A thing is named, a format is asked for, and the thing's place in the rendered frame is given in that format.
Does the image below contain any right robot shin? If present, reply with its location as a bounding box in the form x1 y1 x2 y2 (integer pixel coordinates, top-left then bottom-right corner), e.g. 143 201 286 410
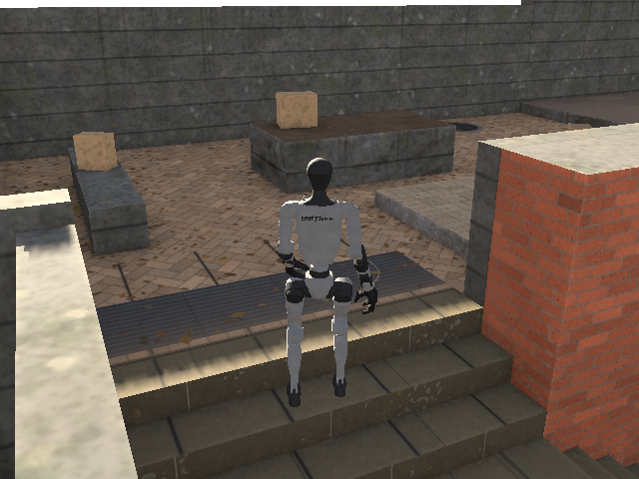
333 319 348 384

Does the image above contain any robot left hand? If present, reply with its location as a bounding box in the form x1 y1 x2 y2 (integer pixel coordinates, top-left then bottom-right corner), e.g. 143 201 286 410
286 259 310 278

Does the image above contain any robot right upper arm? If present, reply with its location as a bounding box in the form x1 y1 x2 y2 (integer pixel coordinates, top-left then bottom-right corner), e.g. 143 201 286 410
339 202 362 259

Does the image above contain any robot left upper arm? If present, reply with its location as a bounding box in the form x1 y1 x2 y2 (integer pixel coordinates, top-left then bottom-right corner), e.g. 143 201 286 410
278 201 299 254

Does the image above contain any humanoid robot head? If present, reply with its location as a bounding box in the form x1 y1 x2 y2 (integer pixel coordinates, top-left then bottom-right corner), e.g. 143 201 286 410
302 158 336 207

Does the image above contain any left robot forearm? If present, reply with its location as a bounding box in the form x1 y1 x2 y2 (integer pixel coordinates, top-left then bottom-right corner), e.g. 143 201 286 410
277 243 295 267

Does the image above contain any right robot forearm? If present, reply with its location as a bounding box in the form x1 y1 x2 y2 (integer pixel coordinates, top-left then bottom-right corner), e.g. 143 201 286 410
353 244 374 291

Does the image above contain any robot right hand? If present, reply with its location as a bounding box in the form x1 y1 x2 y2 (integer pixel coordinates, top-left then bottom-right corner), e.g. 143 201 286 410
354 287 377 314

